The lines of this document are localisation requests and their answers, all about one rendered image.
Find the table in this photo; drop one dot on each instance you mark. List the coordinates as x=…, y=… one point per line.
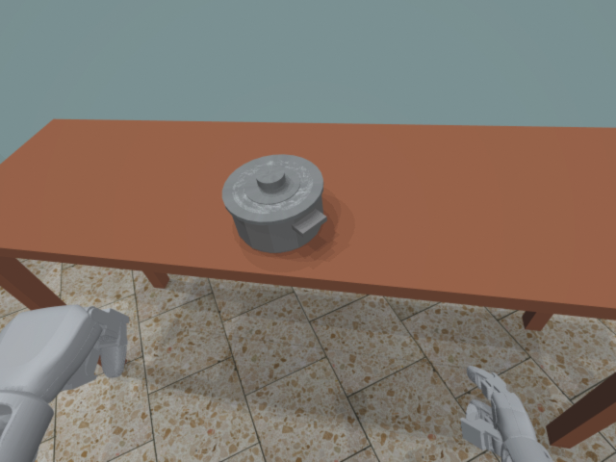
x=511, y=217

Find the pot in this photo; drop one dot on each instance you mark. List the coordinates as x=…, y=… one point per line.
x=283, y=237

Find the right robot forearm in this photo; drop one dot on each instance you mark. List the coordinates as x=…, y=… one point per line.
x=523, y=449

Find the right robot hand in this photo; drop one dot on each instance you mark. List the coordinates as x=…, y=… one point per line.
x=488, y=427

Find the lid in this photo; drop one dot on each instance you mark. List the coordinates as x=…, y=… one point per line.
x=247, y=202

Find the knob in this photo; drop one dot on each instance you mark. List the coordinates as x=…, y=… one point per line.
x=270, y=177

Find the left robot forearm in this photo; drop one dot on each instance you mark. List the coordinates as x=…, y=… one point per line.
x=24, y=419

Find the left robot hand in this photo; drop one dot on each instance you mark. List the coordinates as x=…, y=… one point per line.
x=48, y=350

